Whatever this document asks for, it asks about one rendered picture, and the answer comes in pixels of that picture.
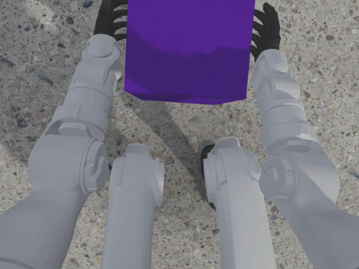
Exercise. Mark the left robot hand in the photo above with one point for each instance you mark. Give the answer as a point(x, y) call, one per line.
point(106, 16)

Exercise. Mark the left robot forearm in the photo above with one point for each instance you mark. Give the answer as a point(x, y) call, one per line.
point(89, 98)

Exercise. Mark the right robot shin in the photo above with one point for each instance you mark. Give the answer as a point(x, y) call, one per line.
point(252, 161)

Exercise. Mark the right robot upper arm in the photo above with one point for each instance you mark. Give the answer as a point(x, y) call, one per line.
point(304, 188)

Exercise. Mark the carton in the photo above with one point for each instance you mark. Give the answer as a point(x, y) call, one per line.
point(188, 51)

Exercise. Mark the right robot forearm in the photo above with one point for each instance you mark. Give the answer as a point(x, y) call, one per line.
point(285, 126)

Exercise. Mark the left robot thigh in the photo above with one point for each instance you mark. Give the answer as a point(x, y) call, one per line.
point(130, 216)

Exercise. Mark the right robot hand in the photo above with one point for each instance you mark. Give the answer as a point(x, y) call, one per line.
point(269, 31)

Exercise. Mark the left robot upper arm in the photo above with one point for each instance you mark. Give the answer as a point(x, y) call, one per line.
point(64, 170)

